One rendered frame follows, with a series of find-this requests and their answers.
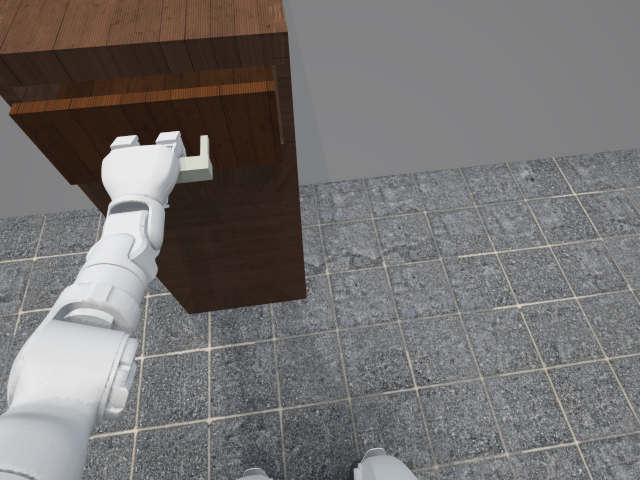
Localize robot left forearm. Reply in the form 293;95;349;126
7;195;165;408

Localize robot right thigh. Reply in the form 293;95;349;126
354;455;418;480

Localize robot left upper arm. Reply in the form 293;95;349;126
0;319;139;480

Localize handle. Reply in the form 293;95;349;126
176;135;213;184

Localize robot left shin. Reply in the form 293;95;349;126
243;468;270;479

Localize robot left hand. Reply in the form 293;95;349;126
101;131;187;208

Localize cabinet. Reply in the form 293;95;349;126
0;0;307;314

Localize drawer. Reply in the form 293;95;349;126
9;65;283;185

